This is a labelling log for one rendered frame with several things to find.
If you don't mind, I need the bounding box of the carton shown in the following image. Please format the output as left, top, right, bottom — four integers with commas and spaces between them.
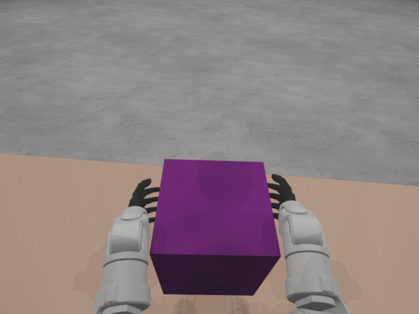
149, 159, 281, 296

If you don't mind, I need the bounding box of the left robot hand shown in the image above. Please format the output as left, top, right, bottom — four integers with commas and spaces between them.
128, 179, 160, 223

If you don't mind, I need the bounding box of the right robot hand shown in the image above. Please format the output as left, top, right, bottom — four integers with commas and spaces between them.
267, 174, 296, 219

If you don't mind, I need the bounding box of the left robot forearm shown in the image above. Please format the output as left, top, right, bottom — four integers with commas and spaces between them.
93, 206, 151, 314

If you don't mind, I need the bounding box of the right robot forearm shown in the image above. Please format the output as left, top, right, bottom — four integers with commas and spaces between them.
278, 200, 350, 314

